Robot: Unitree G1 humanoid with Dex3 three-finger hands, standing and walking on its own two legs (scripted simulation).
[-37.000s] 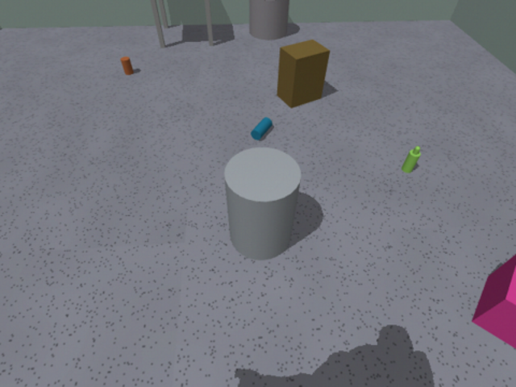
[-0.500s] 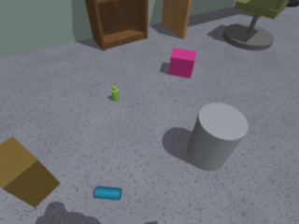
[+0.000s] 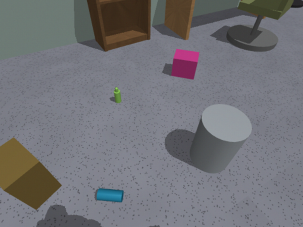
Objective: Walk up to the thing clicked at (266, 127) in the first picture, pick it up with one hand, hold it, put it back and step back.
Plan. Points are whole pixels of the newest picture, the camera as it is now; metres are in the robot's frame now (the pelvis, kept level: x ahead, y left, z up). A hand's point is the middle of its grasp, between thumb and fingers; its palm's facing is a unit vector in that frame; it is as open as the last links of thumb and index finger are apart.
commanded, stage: stand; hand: left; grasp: from above
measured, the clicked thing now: (110, 195) +0.44 +0.26 -0.75
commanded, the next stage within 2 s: rise first in 0.70 s
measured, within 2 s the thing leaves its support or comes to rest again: neither
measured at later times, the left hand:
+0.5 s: hand out of the picture +0.06 +0.25 -0.16, palm faces -0.03 -0.94 -0.34, open 7.3 cm
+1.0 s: hand out of the picture +0.14 +0.25 -0.17, palm faces +0.02 -0.94 -0.33, open 8.3 cm
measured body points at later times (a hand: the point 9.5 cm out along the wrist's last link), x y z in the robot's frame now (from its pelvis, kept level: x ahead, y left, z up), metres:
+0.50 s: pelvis +0.00 +0.00 +0.00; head +0.01 +0.00 +0.45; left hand +0.06 +0.30 -0.14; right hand +0.07 -0.30 -0.13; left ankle -0.01 +0.10 -0.75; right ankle -0.01 -0.13 -0.75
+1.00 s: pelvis -0.02 +0.00 -0.02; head +0.04 +0.01 +0.43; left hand +0.14 +0.30 -0.15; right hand +0.09 -0.28 -0.14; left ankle -0.01 +0.10 -0.75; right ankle -0.01 -0.13 -0.75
